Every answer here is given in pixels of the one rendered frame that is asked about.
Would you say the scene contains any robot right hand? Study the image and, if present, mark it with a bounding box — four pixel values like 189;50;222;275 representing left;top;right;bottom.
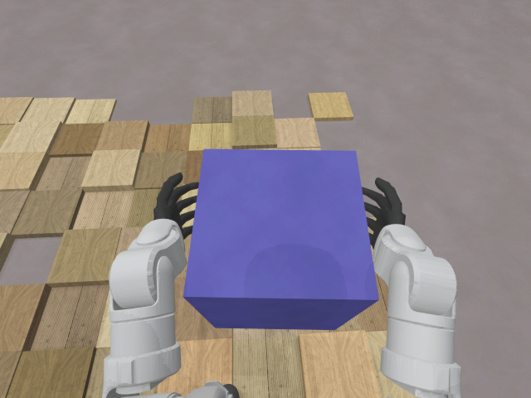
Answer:
362;177;406;249

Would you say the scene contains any robot left forearm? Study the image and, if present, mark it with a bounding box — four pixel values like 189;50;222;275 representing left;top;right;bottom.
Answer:
102;219;187;398

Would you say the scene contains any robot left hand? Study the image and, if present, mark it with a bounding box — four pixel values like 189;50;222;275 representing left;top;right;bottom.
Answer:
153;172;199;239

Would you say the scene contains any carton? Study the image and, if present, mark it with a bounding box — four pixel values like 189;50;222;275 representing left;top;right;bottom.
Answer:
183;149;379;330

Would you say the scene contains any robot left shin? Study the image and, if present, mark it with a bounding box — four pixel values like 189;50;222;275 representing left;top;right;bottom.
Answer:
205;381;227;391

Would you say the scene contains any robot right forearm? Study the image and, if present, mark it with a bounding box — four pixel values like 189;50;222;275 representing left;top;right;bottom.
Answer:
373;224;462;398

